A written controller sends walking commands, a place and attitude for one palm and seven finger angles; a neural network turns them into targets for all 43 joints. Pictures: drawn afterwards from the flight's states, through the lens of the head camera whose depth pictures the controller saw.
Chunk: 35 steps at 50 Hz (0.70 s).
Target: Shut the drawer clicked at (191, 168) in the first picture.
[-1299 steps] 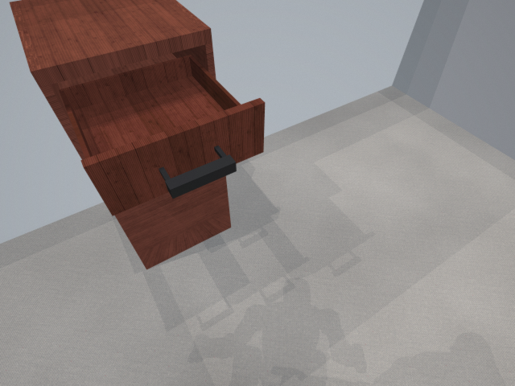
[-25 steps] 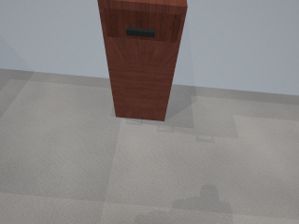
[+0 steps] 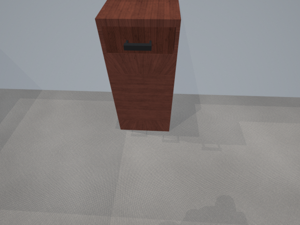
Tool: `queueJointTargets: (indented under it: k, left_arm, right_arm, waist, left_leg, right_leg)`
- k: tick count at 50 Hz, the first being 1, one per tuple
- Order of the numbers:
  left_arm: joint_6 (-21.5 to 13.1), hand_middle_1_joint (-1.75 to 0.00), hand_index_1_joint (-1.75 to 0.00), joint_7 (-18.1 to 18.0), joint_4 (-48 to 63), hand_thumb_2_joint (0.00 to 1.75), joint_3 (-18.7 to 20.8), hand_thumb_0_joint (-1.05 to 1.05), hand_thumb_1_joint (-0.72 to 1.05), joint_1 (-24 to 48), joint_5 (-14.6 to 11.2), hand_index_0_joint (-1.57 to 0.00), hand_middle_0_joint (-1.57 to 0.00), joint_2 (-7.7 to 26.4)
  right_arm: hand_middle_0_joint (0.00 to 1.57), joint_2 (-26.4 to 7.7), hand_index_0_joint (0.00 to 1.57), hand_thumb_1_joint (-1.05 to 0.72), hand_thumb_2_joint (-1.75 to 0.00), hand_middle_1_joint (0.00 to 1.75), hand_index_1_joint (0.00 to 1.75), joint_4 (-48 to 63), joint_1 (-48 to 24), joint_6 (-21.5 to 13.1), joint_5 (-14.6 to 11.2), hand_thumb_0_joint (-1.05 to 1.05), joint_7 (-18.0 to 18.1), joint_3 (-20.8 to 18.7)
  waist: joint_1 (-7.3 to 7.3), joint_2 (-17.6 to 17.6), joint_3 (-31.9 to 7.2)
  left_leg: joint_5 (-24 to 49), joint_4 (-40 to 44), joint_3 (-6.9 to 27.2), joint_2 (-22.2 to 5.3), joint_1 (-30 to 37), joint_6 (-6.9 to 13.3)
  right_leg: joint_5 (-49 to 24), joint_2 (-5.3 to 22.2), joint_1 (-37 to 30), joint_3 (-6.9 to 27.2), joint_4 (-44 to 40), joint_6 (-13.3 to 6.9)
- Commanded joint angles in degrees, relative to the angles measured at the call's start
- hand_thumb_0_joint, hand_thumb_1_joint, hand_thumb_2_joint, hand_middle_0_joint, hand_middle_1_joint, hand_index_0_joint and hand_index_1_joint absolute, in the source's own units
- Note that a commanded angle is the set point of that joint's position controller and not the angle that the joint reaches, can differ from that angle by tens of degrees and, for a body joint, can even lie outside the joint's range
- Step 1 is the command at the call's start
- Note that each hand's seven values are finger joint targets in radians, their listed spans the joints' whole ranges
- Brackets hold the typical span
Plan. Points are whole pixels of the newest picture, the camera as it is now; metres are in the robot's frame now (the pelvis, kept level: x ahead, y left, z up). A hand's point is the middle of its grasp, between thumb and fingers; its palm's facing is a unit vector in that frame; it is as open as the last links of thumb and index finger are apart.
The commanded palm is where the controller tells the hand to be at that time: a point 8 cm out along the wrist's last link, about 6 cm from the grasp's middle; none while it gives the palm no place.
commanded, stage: let the arm hang, fingers relaxed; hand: left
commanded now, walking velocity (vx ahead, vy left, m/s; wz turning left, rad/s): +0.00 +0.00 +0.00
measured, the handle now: (138, 44) +0.92 +0.12 +0.02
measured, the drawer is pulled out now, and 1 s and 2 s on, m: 0.00 0.00 0.00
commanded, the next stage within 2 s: look to check the result in 0.24 s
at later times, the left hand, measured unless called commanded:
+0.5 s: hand out of the picture +0.02 +0.16 -0.17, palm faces +0.03 -0.97 -0.22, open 7.4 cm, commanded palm none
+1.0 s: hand out of the picture +0.04 +0.16 -0.17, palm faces +0.03 -0.97 -0.23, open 7.4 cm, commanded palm none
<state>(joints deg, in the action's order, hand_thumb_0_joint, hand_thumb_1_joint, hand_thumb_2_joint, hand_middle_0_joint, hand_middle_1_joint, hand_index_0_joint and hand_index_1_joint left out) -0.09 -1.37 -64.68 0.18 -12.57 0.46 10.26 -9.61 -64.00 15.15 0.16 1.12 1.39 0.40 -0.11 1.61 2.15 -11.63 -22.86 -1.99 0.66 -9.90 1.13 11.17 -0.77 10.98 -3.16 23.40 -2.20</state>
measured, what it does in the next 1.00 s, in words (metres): stands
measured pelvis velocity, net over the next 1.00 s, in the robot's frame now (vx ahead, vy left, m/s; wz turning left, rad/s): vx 0.02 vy -0.02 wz -0.01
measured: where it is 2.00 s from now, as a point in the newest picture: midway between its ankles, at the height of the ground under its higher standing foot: outside the picture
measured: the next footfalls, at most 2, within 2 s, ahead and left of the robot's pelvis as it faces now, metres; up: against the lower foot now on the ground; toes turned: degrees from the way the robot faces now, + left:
none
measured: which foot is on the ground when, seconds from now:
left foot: down 0.00-1.00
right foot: down 0.00-1.00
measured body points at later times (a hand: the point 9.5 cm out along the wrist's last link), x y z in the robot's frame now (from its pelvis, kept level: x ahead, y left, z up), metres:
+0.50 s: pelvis +0.02 -0.02 +0.00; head +0.03 -0.03 +0.45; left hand +0.02 +0.22 -0.15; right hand +0.00 -0.24 -0.17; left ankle +0.01 +0.11 -0.74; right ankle +0.02 -0.09 -0.74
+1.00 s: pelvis +0.02 -0.02 +0.00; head +0.03 -0.03 +0.45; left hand +0.04 +0.21 -0.15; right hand +0.02 -0.25 -0.16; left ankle +0.01 +0.11 -0.74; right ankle +0.02 -0.09 -0.74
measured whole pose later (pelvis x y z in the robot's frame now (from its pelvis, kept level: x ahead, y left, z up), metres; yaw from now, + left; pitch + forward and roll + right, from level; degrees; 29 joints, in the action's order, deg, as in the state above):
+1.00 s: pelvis +0.02 -0.02 +0.00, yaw +0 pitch -2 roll +0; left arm -0.8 -1.7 -65.9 0.9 -12.7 0.3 9.6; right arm -10.2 -65.5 14.9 0.2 1.1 2.3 -0.3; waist -0.4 1.3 2.7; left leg -12.6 -21.1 -1.6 -1.5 -6.8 -0.9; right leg 11.4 -3.1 7.3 -3.4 20.3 -4.0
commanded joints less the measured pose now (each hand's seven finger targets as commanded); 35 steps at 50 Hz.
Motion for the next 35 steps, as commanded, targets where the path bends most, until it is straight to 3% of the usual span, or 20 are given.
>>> queueJointTargets:
  k: [1,8,29,35]
  left_arm:
    - [-0.92,-0.3,-0.3,-0.52,1.08,0.9,1.28,0.0,0.9,-3.59,0.09,-0.2,-0.2,7.2]
    - [-1.18,-0.3,-0.3,-0.64,0.88,0.9,1.52,0.0,0.9,-3.07,0.01,-0.2,-0.2,6.23]
    - [-1.4,-0.3,-0.3,-0.73,-0.1,0.9,1.65,0.0,0.9,-3.94,-0.1,-0.2,-0.2,6.37]
    - [-1.57,-0.3,-0.3,-0.83,-0.09,0.9,1.76,0.0,0.9,-3.98,-0.13,-0.2,-0.2,6.67]
  right_arm:
    - [0.2,-5.74,0.2,-0.9,-0.9,0.3,0.3,0.83,3.64,-0.53,-0.24,0.0,0.52,-1.38]
    - [0.2,-4.97,0.2,-0.9,-0.9,0.3,0.3,0.32,3.46,-0.78,-0.21,0.0,0.87,-1.45]
    - [0.2,-5.37,0.2,-0.9,-0.9,0.3,0.3,-0.43,4.03,-0.35,-0.21,0.0,1.12,-1.64]
    - [0.2,-5.68,0.2,-0.9,-0.9,0.3,0.3,-0.37,3.82,-0.4,-0.28,0.0,1.23,-1.75]
  waist:
    - [0.1,-0.93,1.74]
    - [-0.16,-0.23,0.5]
    - [-0.48,-1.88,1.28]
    - [-0.51,-1.38,0.84]
  left_leg:
    - [4.07,4.38,5.46,-6.24,-1.38,1.13]
    - [6.38,4.37,4.92,-6.46,-0.11,0.81]
    - [4.14,4.2,3.9,-6.37,1.47,0.38]
    - [5.15,3.82,3.62,-6.4,1.92,0.26]
  right_leg:
    - [-0.77,6.6,0.68,6.92,-5.72,-0.94]
    - [-5.76,6.84,-1.3,6.74,-5.42,-0.98]
    - [-4.24,6.67,-1.2,7.55,-7.6,-1.07]
    - [-7.95,6.95,-2.07,7.69,-7.43,-0.92]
